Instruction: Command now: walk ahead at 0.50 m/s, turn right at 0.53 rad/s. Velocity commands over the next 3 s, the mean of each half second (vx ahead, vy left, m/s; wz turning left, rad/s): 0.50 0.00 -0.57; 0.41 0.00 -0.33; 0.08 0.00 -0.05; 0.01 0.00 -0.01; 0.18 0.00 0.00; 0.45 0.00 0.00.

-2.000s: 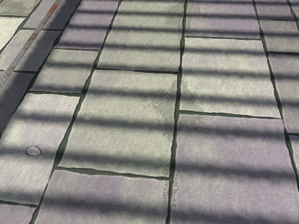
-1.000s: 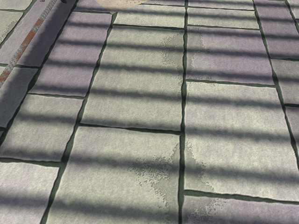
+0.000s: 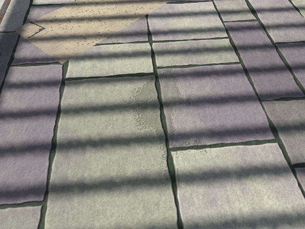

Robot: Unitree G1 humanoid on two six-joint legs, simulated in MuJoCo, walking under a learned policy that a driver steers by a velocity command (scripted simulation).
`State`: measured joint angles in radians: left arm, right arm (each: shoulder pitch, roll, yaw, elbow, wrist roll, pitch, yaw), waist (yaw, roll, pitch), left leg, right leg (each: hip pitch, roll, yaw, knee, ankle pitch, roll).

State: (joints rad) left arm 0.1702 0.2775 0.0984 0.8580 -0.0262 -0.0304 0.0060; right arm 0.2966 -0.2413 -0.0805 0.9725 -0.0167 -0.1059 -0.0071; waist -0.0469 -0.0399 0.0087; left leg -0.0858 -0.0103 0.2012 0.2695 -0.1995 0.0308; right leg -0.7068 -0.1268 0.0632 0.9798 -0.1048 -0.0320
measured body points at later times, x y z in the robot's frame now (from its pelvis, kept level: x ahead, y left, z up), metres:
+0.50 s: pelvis +0.27 -0.09 +0.00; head +0.29 -0.12 +0.45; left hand +0.40 +0.16 -0.11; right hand +0.38 -0.40 -0.10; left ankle +0.43 +0.07 -0.67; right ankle +0.24 -0.15 -0.75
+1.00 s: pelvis +0.53 -0.12 +0.00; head +0.58 -0.13 +0.45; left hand +0.78 +0.05 -0.11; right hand +0.48 -0.39 -0.13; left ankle +0.59 -0.04 -0.75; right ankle +0.52 -0.28 -0.70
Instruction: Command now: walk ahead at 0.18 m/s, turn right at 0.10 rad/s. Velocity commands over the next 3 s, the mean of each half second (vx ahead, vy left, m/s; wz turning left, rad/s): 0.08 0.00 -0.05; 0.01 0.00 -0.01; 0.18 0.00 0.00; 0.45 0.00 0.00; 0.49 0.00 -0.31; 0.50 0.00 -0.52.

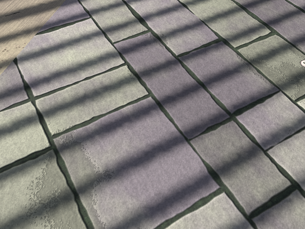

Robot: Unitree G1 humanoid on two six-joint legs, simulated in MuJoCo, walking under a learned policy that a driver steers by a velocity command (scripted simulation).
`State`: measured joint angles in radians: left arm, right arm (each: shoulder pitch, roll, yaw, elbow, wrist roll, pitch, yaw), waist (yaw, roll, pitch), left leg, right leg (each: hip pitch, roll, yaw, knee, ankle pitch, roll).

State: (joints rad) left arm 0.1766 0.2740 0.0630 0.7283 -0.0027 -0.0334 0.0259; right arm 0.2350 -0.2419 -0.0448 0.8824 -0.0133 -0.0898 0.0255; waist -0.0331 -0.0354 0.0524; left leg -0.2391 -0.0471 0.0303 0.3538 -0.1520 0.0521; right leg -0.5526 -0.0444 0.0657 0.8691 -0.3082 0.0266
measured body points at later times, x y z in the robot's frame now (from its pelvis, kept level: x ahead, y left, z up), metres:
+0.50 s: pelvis +0.09 -0.04 -0.01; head +0.10 -0.04 +0.44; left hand +0.25 +0.21 -0.12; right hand +0.17 -0.31 -0.15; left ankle +0.02 +0.09 -0.74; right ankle +0.12 -0.14 -0.74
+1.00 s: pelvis +0.07 -0.03 -0.01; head +0.08 -0.04 +0.44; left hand +0.18 +0.22 -0.15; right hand +0.08 -0.29 -0.16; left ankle +0.02 +0.10 -0.74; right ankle +0.12 -0.14 -0.74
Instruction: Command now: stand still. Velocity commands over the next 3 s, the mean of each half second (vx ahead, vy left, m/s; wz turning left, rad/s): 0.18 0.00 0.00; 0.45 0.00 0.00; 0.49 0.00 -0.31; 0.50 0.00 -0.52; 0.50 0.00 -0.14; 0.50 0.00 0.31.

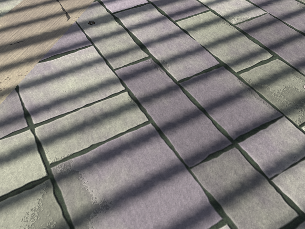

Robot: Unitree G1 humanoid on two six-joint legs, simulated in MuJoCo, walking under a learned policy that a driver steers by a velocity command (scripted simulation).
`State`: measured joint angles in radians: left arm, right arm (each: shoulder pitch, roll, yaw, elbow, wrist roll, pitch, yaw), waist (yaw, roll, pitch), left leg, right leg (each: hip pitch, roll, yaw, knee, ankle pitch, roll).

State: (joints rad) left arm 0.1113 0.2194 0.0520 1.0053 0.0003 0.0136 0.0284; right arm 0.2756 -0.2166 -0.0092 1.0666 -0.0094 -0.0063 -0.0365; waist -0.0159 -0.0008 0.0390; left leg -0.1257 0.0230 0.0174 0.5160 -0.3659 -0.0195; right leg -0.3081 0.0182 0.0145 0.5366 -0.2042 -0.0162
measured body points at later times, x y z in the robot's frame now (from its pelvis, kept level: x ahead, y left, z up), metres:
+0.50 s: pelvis +0.08 -0.03 +0.00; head +0.08 -0.04 +0.45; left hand +0.10 +0.24 -0.14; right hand +0.09 -0.29 -0.15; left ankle -0.02 +0.11 -0.65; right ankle +0.06 -0.11 -0.73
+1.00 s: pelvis +0.33 +0.04 +0.00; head +0.36 +0.05 +0.44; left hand +0.34 +0.31 -0.15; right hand +0.47 -0.21 -0.12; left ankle +0.41 +0.13 -0.73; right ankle +0.20 -0.11 -0.63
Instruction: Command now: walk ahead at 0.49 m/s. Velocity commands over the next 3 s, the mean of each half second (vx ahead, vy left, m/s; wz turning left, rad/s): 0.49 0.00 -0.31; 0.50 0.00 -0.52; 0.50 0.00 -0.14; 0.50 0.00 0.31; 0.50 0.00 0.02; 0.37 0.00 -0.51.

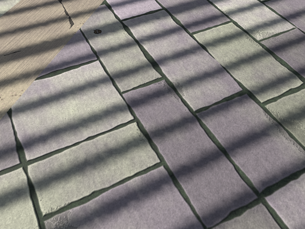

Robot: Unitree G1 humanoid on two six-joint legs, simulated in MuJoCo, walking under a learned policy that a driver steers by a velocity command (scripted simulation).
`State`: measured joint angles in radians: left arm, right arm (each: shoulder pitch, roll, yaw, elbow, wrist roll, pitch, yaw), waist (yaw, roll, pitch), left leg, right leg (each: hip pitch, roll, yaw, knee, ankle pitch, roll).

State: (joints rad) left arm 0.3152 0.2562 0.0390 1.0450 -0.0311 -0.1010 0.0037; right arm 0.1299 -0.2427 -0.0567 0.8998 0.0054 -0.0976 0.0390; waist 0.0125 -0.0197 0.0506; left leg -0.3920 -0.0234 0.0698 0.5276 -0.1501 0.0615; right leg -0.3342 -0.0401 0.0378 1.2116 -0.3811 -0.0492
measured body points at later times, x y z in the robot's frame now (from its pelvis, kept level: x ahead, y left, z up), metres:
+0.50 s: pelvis +0.29 -0.06 -0.01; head +0.33 -0.07 +0.43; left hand +0.52 +0.16 -0.12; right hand +0.25 -0.32 -0.16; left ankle +0.10 +0.09 -0.68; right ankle +0.38 -0.15 -0.73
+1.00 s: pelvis +0.59 -0.09 +0.00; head +0.62 -0.10 +0.45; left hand +0.76 +0.14 -0.13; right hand +0.65 -0.41 -0.09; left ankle +0.72 -0.03 -0.73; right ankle +0.40 -0.15 -0.67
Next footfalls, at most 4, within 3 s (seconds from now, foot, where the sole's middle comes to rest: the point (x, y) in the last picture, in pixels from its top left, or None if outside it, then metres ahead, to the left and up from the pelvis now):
0.46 right None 0.42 -0.16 -0.77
0.92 left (168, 167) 0.75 -0.05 -0.77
1.44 right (237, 148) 0.87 -0.40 -0.77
2.00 left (211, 93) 1.25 -0.32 -0.77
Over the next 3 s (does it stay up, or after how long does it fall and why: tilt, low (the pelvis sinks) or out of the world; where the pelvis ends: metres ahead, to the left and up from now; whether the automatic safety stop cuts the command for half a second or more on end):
stays up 1.59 -0.55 -0.01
